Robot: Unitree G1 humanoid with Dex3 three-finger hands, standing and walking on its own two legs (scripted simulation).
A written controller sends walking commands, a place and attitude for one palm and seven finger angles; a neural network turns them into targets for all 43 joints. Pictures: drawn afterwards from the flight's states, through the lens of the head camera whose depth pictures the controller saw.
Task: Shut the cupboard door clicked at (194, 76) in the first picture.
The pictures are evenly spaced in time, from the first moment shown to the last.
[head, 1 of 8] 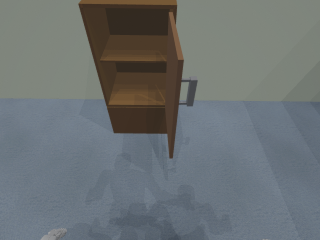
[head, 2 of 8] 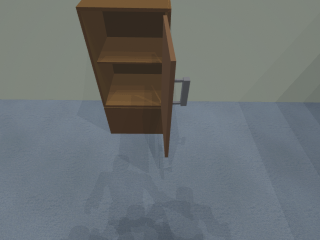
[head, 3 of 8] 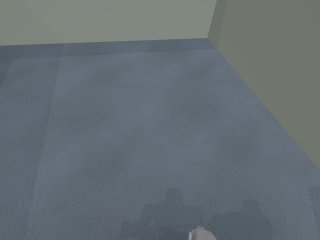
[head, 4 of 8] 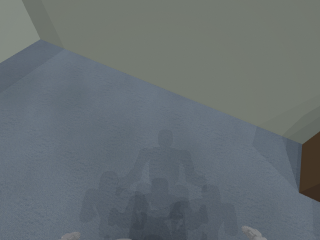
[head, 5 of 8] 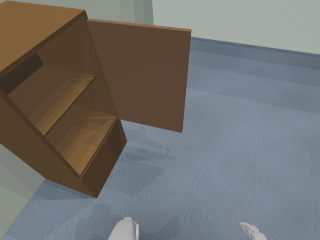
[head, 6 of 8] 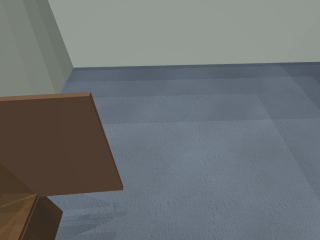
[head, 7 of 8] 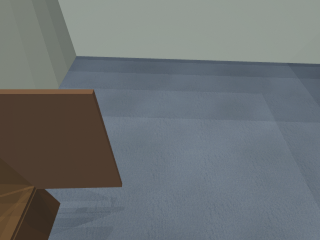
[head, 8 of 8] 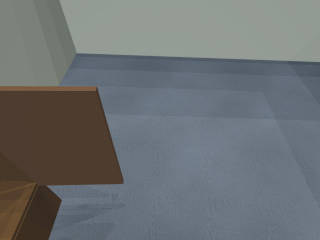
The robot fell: no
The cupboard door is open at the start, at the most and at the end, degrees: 93 93 93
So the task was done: no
